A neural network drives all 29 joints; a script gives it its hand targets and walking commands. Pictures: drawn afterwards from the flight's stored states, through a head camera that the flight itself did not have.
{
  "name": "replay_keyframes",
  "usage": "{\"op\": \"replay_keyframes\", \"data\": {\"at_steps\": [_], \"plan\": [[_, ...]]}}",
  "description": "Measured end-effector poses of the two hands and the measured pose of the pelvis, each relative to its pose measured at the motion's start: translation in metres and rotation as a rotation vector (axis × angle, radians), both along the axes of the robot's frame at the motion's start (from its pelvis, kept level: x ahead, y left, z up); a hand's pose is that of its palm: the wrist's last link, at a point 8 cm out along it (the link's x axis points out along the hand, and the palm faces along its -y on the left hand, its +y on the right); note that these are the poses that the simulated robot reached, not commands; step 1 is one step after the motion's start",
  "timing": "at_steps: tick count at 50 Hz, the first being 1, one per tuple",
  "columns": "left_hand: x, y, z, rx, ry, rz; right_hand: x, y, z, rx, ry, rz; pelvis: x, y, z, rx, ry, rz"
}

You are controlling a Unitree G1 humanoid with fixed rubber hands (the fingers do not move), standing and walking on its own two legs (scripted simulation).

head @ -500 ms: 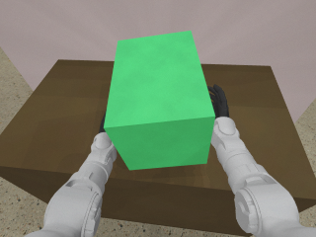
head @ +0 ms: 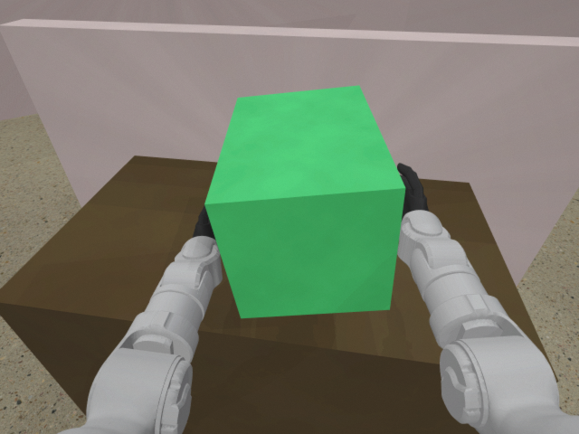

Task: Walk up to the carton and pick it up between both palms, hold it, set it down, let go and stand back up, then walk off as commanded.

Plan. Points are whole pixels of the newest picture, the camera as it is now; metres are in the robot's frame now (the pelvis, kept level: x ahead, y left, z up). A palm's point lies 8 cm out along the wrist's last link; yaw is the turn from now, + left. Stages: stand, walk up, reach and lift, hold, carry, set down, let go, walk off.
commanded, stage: reach and lift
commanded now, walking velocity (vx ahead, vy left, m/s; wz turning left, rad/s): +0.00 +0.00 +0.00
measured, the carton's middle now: (305, 191) +0.46 -0.01 +0.15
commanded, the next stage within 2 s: hold in 1.42 s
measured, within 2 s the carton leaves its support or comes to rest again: neither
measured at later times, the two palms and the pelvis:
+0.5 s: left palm (212, 222) +0.40 +0.14 +0.14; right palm (416, 203) +0.40 -0.17 +0.17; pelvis +0.01 -0.01 +0.00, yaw +0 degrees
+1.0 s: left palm (196, 235) +0.37 +0.15 +0.15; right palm (407, 202) +0.39 -0.15 +0.18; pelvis +0.01 +0.00 +0.01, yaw +0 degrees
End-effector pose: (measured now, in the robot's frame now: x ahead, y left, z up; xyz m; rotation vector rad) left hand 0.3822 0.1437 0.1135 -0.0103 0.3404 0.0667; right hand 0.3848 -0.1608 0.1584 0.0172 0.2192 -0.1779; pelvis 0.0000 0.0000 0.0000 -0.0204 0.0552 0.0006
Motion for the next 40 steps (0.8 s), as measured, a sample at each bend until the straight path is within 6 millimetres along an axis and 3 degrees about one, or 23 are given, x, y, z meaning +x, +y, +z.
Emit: {"op": "replay_keyframes", "data": {"at_steps": [6,15,26,35,40], "plan": [[-0.006,-0.013,-0.003,0.023,0.036,-0.002,-0.007,-0.015,-0.015,0.036,0.033,-0.006,-0.006,-0.003,0.0,0.004,-0.018,0.001],[0.006,-0.025,0.003,0.059,0.047,0.012,0.004,-0.028,-0.031,0.102,0.041,-0.009,0.002,-0.009,0.002,0.012,-0.006,0.001],[0.02,-0.006,0.023,-0.023,-0.015,0.028,0.02,-0.008,0.01,0.026,-0.017,0.009,0.012,-0.011,0.004,0.015,0.004,0.001],[-0.001,0.016,0.009,-0.024,0.022,0.057,0.019,0.019,0.018,0.044,0.018,0.045,0.014,0.003,0.006,-0.001,-0.024,0.003],[-0.011,0.019,0.016,-0.027,-0.01,0.088,0.016,0.023,0.027,0.046,-0.014,0.07,0.012,0.004,0.006,-0.002,-0.032,0.004]]}}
